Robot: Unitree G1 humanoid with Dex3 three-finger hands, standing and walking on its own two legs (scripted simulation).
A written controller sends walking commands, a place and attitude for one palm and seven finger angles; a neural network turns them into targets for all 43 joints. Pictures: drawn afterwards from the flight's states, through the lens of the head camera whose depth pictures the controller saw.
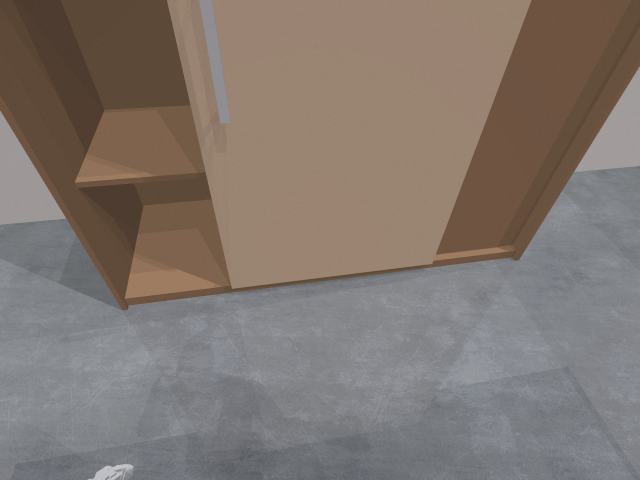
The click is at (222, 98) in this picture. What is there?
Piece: wardrobe's sliding door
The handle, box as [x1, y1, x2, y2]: [199, 0, 229, 123]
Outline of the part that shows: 199,0 220,123 229,122 229,114 212,0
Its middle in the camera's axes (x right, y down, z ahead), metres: -0.22 -0.41 +0.80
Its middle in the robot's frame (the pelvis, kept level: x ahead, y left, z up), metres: +0.88 +0.28 +0.17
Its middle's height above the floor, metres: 0.94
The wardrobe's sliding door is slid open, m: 0.38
